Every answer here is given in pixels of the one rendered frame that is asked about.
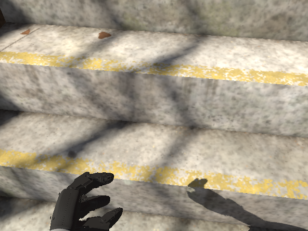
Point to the robot left hand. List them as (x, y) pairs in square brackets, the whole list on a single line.
[(73, 204)]

